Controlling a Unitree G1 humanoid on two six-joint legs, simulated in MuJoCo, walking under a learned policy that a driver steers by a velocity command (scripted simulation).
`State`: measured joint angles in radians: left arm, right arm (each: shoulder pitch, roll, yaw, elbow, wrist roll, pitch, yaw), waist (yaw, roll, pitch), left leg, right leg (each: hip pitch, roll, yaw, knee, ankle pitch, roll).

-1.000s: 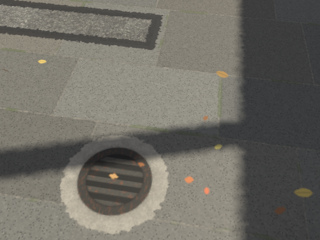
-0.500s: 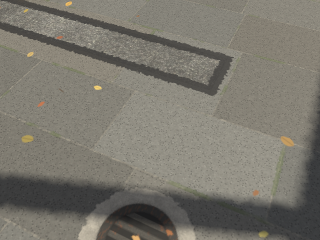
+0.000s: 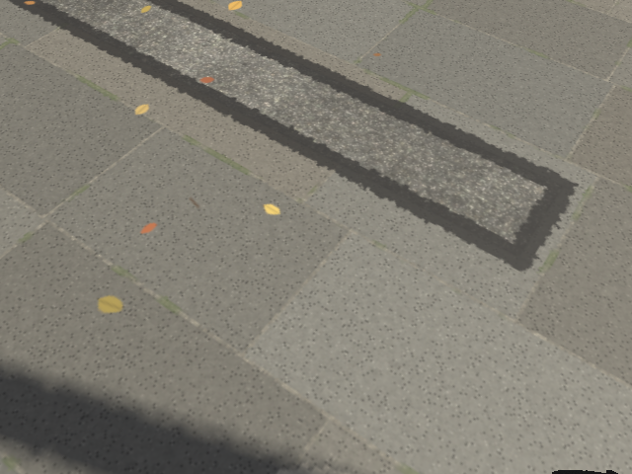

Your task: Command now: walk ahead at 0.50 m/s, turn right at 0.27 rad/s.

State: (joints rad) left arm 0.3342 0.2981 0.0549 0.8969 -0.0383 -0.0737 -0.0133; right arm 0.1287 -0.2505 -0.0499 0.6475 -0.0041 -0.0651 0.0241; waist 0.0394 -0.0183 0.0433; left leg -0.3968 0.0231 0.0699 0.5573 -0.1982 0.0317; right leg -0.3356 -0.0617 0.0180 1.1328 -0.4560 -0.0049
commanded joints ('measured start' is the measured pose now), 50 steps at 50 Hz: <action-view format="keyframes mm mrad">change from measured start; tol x32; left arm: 1 -44 102 31 -91 7 -4 7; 50 -29 126 36 -257 15 26 32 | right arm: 1 117 -103 -40 5 -3 -22 -3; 40 -206 -114 -27 -44 12 -56 -4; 50 145 -142 -48 41 -1 -52 -2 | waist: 1 -61 151 -107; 20 69 93 -105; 22 20 -273 -252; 45 -86 -106 -142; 47 -72 371 -373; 50 -107 85 -108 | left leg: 1 337 264 -283 -323 107 175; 15 416 273 115 -402 269 117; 20 447 241 187 58 869 45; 23 -330 -67 -133 864 -418 -71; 38 -121 -9 -120 20 286 -98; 45 220 10 -153 -124 144 11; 47 748 381 -809 -211 -151 232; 50 468 289 -586 -283 -211 159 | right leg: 1 -319 -92 71 64 134 -3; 20 17 111 -159 -520 287 -141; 23 734 -271 849 -820 64 -440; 30 159 -112 337 -899 531 -302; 43 206 -79 403 -736 369 -188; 45 156 -9 366 -557 441 -137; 47 -331 178 159 29 -145 -33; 50 -431 42 138 153 48 -14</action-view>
